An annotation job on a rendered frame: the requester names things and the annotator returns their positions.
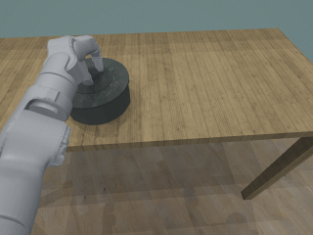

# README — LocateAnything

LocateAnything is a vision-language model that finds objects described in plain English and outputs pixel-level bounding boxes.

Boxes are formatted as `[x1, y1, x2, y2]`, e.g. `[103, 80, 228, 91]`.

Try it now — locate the left robot upper arm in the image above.
[0, 109, 71, 235]

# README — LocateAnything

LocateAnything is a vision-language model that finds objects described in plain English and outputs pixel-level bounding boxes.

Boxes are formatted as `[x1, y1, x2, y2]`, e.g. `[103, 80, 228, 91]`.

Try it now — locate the table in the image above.
[0, 27, 313, 201]

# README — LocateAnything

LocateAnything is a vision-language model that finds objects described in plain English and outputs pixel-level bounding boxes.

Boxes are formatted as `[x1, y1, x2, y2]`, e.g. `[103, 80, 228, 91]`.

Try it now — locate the pot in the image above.
[69, 85, 131, 125]

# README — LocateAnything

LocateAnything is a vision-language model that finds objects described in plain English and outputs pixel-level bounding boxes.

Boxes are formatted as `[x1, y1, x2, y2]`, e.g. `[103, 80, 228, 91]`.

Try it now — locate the lid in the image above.
[71, 57, 129, 111]

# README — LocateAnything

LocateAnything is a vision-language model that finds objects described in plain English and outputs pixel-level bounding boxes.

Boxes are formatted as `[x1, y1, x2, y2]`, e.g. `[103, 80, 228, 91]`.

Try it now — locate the knob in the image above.
[87, 68, 100, 82]

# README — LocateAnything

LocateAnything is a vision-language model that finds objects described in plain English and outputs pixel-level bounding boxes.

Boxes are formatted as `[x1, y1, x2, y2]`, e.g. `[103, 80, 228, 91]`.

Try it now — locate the robot left hand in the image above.
[74, 35, 104, 86]

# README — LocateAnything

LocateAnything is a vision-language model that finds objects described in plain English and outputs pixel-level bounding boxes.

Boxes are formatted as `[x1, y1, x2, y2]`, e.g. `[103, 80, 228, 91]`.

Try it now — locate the left robot forearm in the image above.
[0, 35, 86, 156]

